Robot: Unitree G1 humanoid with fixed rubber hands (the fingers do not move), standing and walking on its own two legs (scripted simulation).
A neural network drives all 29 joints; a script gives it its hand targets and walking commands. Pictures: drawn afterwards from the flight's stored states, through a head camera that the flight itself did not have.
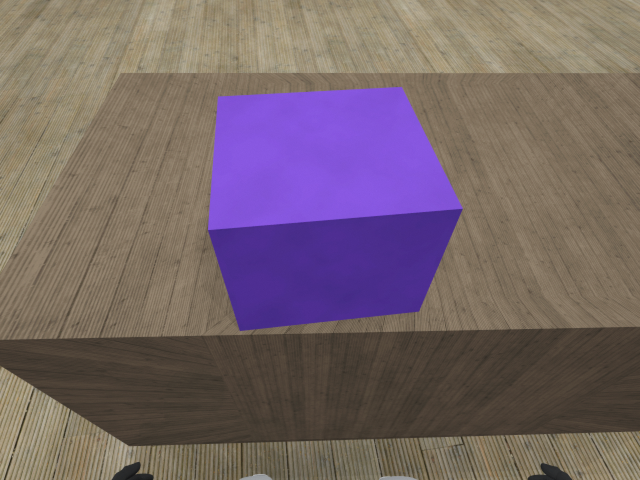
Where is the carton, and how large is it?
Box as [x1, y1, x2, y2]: [208, 87, 462, 330]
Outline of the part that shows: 401,87 218,97 208,231 240,330 418,311 462,208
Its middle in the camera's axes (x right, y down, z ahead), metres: +0.00 -0.05 +0.59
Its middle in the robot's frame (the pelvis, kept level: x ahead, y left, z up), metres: +0.49 +0.01 +0.05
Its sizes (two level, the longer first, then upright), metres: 0.278 0.262 0.231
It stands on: a pedestal, 0.68 m high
